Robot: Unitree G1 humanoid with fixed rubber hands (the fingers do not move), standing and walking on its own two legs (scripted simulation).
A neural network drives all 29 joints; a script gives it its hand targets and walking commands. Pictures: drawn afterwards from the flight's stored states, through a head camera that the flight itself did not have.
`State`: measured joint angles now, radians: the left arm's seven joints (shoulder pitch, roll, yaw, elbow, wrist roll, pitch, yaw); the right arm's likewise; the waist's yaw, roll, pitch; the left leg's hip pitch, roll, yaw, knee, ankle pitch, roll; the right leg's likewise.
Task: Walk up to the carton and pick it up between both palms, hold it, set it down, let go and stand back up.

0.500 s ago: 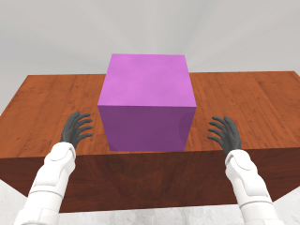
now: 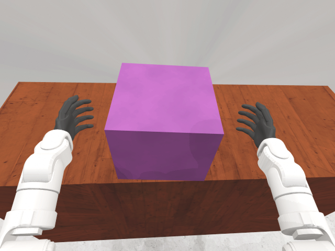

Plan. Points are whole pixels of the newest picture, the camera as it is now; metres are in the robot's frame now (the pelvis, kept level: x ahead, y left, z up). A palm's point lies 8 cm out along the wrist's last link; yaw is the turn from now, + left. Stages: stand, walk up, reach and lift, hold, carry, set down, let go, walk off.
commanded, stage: reach and lift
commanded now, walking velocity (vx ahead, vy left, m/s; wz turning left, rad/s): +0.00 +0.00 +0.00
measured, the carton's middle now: (163, 122) +0.46 +0.01 +0.02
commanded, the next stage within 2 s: none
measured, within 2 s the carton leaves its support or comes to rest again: neither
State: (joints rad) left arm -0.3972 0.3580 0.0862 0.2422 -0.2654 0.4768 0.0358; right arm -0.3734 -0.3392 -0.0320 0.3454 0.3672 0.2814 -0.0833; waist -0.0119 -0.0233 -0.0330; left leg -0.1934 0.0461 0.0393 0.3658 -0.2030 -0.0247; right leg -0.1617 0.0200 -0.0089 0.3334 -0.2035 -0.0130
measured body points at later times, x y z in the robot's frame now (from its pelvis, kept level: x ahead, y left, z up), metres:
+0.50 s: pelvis -0.01 +0.00 +0.00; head +0.03 +0.01 +0.45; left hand +0.43 +0.22 +0.15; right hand +0.42 -0.22 +0.16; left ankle -0.01 +0.13 -0.75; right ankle -0.02 -0.11 -0.75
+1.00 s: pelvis -0.02 +0.00 -0.01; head +0.01 +0.01 +0.44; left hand +0.45 +0.22 +0.17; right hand +0.44 -0.24 +0.16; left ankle -0.01 +0.13 -0.75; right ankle -0.02 -0.11 -0.75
